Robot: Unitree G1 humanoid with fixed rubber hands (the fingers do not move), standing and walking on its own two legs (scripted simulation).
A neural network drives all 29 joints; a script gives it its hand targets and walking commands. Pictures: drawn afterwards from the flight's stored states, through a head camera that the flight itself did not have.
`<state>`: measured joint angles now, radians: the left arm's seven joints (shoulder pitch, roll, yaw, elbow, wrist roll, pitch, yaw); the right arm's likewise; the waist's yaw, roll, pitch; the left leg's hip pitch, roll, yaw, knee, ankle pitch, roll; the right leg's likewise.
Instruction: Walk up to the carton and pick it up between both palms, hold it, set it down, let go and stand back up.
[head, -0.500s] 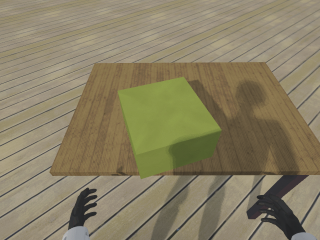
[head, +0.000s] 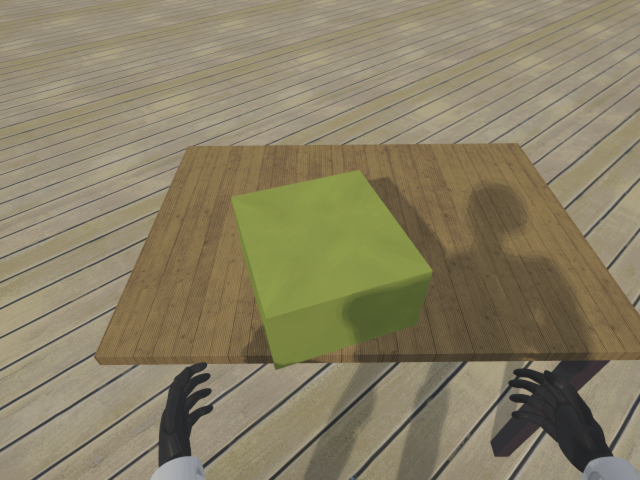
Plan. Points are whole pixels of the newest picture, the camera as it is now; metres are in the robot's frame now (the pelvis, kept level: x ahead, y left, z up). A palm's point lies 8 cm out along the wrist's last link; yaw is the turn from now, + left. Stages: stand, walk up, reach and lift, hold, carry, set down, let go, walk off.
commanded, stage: reach and lift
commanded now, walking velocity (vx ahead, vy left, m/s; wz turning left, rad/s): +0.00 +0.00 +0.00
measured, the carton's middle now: (321, 259) +0.49 +0.02 -0.04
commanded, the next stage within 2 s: none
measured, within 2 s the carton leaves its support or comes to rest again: neither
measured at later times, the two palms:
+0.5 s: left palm (182, 398) +0.22 +0.19 +0.02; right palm (554, 380) +0.24 -0.27 +0.01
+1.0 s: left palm (180, 346) +0.28 +0.20 +0.04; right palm (521, 316) +0.32 -0.25 +0.03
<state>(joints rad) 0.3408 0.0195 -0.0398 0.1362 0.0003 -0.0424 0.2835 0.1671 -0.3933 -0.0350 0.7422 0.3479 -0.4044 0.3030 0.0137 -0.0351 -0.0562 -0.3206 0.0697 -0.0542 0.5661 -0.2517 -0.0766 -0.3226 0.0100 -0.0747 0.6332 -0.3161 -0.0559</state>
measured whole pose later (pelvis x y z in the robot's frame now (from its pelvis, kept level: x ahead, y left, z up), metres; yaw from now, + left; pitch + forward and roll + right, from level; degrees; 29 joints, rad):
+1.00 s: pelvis +0.02 +0.00 +0.00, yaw +0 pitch +2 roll +1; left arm 0.01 0.01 0.07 0.11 0.00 0.19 0.27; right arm -0.22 -0.41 0.03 0.75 0.39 -0.23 0.26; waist 0.02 -0.04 -0.03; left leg -0.32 0.07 -0.05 0.53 -0.25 -0.09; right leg -0.32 0.01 -0.07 0.59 -0.32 -0.05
